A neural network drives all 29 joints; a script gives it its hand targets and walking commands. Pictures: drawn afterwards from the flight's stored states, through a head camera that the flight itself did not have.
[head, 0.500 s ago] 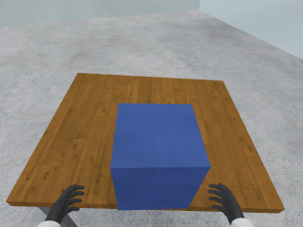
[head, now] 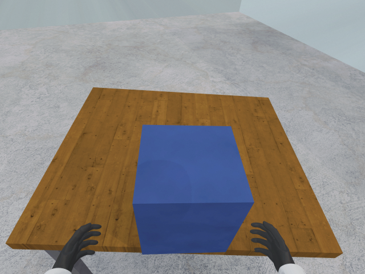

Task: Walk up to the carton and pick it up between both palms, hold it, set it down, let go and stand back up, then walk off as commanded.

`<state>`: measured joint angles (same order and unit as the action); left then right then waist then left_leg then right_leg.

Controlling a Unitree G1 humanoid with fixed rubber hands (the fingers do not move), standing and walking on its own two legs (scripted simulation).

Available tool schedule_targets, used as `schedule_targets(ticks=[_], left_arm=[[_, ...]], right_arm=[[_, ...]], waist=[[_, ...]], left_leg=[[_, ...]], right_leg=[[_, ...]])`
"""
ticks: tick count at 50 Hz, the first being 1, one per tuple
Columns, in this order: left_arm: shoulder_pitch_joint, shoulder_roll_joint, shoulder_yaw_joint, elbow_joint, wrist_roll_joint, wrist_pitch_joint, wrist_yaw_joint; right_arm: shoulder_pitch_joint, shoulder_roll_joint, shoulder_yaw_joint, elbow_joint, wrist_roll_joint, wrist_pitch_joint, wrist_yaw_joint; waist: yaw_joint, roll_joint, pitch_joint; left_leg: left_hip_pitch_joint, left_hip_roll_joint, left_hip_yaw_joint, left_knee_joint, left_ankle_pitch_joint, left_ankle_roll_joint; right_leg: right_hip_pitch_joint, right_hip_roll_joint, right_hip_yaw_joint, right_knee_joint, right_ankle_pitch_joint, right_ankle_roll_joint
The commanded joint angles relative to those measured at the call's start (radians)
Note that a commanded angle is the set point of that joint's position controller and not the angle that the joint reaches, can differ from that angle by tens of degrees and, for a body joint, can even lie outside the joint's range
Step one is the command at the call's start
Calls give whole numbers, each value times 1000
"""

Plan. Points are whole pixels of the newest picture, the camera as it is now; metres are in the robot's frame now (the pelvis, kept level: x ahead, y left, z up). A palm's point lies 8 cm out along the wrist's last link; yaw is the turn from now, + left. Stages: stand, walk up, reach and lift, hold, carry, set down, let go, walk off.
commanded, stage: stand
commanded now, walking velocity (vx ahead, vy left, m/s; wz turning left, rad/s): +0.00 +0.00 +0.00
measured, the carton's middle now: (186, 191) +0.32 +0.00 +0.01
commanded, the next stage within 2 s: walk off in 0.14 s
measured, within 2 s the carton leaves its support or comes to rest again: neither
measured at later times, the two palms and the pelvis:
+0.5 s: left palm (60, 269) +0.16 +0.25 -0.04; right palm (282, 260) +0.20 -0.22 -0.04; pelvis -0.01 -0.01 -0.01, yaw +0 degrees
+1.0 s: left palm out of the picture +0.00 +0.32 -0.10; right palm out of the picture +0.16 -0.22 -0.04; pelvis -0.08 +0.01 -0.02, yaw +6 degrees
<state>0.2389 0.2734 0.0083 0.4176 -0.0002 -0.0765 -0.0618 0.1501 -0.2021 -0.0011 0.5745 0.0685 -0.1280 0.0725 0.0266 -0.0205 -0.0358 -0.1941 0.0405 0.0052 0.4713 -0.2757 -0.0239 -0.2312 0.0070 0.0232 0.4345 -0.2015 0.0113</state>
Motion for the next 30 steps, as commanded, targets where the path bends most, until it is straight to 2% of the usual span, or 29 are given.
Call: schedule_targets(ticks=[1,2,3,5,6,7,8,9,11,12,14,15,16,17,18,20,22,23,25,26,27,28,29,30], left_arm=[[14,249,114,65,40,9,58],[11,242,111,69,43,10,58],[17,242,113,69,42,7,57],[13,249,114,71,47,6,57],[17,252,114,73,40,6,56],[18,245,112,77,40,5,56],[6,250,108,72,41,3,56],[0,243,110,70,37,6,54],[10,265,115,77,40,4,57],[21,250,110,84,38,7,56],[0,261,112,80,43,4,56],[7,245,108,82,36,6,52],[-3,248,106,82,40,5,52],[5,310,89,103,13,33,38],[24,291,87,108,9,40,43],[45,287,91,100,7,50,46],[59,282,102,90,14,61,44],[68,280,104,86,13,63,40],[96,290,111,80,16,70,36],[107,298,115,75,19,70,35],[92,301,110,69,23,63,35],[78,324,109,68,32,56,35],[56,399,123,52,33,53,37],[23,435,131,45,34,48,39]], right_arm=[[-42,-327,-125,-53,-127,67,-73],[-38,-331,-124,-52,-123,68,-76],[-47,-320,-122,-53,-122,67,-75],[-46,-336,-126,-54,-120,66,-73],[-42,-336,-125,-55,-123,65,-74],[-39,-336,-126,-47,-121,64,-74],[-27,-335,-123,-49,-122,65,-74],[-26,-344,-128,-47,-125,65,-75],[-29,-332,-123,-43,-121,66,-73],[-38,-334,-122,-48,-124,64,-74],[-47,-327,-122,-51,-117,64,-74],[-41,-335,-118,-47,-119,62,-76],[-29,-333,-119,-43,-120,63,-77],[45,-375,-84,-60,-105,92,-69],[51,-381,-85,-68,-102,97,-73],[39,-405,-93,-85,-104,102,-73],[0,-411,-95,-106,-103,114,-74],[-4,-409,-92,-117,-103,118,-74],[-40,-416,-94,-135,-102,128,-75],[-54,-413,-94,-139,-105,132,-76],[-26,-403,-93,-136,-104,134,-76],[16,-382,-91,-132,-102,142,-75],[29,-352,-90,-148,-98,148,-80],[46,-357,-96,-138,-103,158,-83]], waist=[[-14,153,70],[-15,170,74],[-9,162,77],[-19,153,63],[-11,137,69],[-13,145,70],[-26,128,75],[-26,168,61],[-19,140,57],[-18,161,66],[-18,169,63],[-16,170,67],[-26,137,74],[-13,133,124],[-11,177,96],[-4,229,86],[10,269,120],[16,268,138],[34,302,175],[48,289,194],[35,234,188],[16,113,155],[19,-82,144],[11,-146,134]], left_leg=[[-155,56,-85,-112,-182,76],[-166,57,-90,-120,-203,79],[-164,57,-90,-119,-186,78],[-156,56,-85,-113,-191,69],[-159,61,-86,-116,-175,76],[-153,58,-90,-111,-173,76],[-146,51,-76,-101,-140,76],[-143,52,-75,-110,-163,76],[-135,57,-84,-105,-121,77],[-141,57,-74,-110,-138,79],[-135,56,-78,-100,-110,76],[-145,56,-78,-109,-135,79],[-134,63,-84,-103,-119,80],[-130,77,-117,13,340,104],[-97,99,-117,17,443,121],[-112,154,-146,7,545,180],[-208,195,-166,-15,536,240],[-244,207,-166,-20,515,253],[-335,196,-163,-14,393,247],[-356,168,-138,23,310,214],[-309,108,-102,75,258,163],[-278,29,-44,164,199,125],[-260,-76,27,346,4,95],[-220,-95,8,530,-298,74]], right_leg=[[8,-75,38,17,-58,-42],[12,-71,33,19,-52,-40],[15,-70,34,22,-34,-42],[21,-70,29,22,-45,-41],[21,-77,39,17,-28,-44],[10,-79,45,12,-53,-48],[14,-82,41,11,-35,-46],[12,-79,42,13,-44,-48],[25,-80,45,15,-33,-50],[25,-80,42,9,-29,-46],[27,-82,40,13,-19,-48],[21,-80,43,12,-20,-48],[10,-85,39,11,-21,-54],[-99,-65,56,108,204,-93],[-118,-52,33,155,248,-92],[-103,-20,-1,279,120,-81],[-80,2,-18,377,-61,-83],[-79,6,-20,385,-107,-88],[-39,-1,-5,390,-141,-92],[-19,-27,12,307,-124,-95],[-25,-56,27,176,14,-98],[-22,-98,96,78,154,-100],[-106,-261,287,-66,203,-182],[-191,-349,398,-137,162,-249]])
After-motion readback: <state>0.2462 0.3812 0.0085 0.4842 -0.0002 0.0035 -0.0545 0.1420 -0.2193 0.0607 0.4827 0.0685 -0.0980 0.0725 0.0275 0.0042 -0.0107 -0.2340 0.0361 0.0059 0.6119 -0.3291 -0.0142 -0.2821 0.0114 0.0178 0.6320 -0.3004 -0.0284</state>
